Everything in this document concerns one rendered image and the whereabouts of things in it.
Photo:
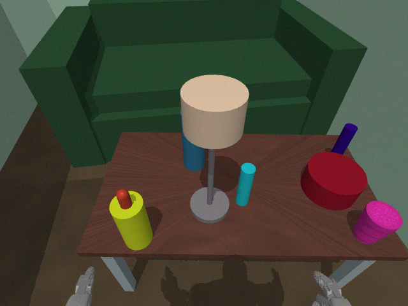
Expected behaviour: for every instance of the right robot hand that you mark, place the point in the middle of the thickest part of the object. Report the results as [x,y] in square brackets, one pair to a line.
[332,292]

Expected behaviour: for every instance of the left robot hand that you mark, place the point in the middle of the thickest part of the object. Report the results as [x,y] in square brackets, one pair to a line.
[83,291]

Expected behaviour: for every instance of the sofa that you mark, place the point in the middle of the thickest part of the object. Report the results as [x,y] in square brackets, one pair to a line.
[118,66]

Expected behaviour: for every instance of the coffee table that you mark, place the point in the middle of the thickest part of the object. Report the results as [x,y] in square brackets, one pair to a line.
[279,221]

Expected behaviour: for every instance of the desk lamp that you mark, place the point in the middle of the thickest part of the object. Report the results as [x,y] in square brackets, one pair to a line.
[213,117]

